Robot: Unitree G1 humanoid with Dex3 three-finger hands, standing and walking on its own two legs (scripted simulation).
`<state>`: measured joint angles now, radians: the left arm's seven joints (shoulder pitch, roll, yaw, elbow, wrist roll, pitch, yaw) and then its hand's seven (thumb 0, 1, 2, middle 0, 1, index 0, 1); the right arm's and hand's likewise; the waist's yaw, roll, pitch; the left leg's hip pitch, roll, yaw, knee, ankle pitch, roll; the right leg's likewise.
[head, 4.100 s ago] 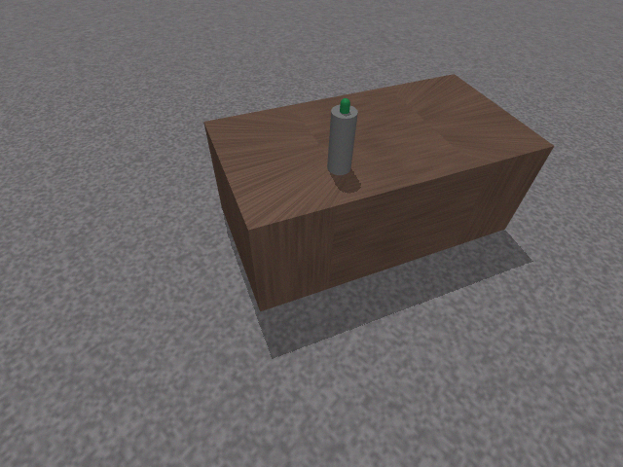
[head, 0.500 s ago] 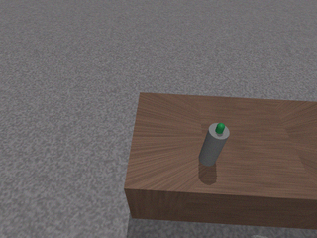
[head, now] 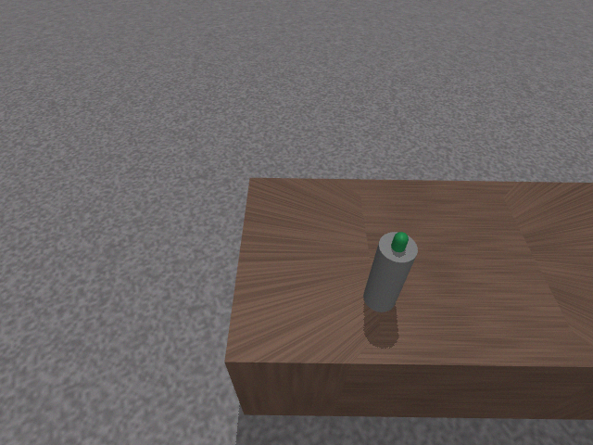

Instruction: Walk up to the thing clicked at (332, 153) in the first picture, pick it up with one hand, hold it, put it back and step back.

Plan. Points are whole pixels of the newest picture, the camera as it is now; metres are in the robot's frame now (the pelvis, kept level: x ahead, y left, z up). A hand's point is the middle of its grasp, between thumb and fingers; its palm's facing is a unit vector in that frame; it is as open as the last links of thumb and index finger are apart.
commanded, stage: walk up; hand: right
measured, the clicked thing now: (389, 269) +0.51 -0.21 -0.21
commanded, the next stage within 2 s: stand in 0.14 s
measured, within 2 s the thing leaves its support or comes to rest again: neither
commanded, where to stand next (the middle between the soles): +0.05 +0.02 m, yaw -2 degrees
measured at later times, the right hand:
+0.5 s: hand out of the picture +0.10 -0.26 -0.15, palm faces -0.01 +0.94 -0.33, open 7.4 cm
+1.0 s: hand out of the picture +0.08 -0.26 -0.16, palm faces -0.03 +0.94 -0.33, open 7.4 cm
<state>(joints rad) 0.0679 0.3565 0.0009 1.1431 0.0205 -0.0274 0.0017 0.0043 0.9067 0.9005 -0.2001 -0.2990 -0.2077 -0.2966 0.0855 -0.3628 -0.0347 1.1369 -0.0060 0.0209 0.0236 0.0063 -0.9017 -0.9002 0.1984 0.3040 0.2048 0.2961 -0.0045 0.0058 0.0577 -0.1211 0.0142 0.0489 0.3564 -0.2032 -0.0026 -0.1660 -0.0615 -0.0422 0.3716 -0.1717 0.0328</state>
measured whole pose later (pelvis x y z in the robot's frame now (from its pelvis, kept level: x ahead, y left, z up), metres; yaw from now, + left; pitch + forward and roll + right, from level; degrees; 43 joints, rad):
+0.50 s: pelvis +0.01 -0.01 +0.00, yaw +0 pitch -2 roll +0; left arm 0.07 0.35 0.00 1.15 0.02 -0.01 -0.01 0.00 0.91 0.90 -0.20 -0.30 -0.21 -0.30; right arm 0.07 -0.34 -0.01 1.14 -0.01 -0.01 0.01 0.01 -0.90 -0.90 0.20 0.30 0.21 0.30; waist -0.01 -0.01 0.05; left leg -0.08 0.03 0.04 0.31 -0.19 -0.02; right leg -0.12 -0.05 -0.05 0.31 -0.15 0.03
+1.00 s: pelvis +0.01 -0.01 +0.00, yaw +1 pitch -2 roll +0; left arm 0.10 0.35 0.00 1.16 0.02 -0.01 -0.01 0.00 0.91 0.90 -0.20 -0.30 -0.21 -0.30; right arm 0.10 -0.35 0.00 1.14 -0.01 0.00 0.01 0.01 -0.90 -0.90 0.20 0.30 0.21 0.30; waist 0.00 0.00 0.05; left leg -0.09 0.04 0.03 0.31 -0.18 -0.03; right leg -0.12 -0.04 -0.06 0.31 -0.15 0.01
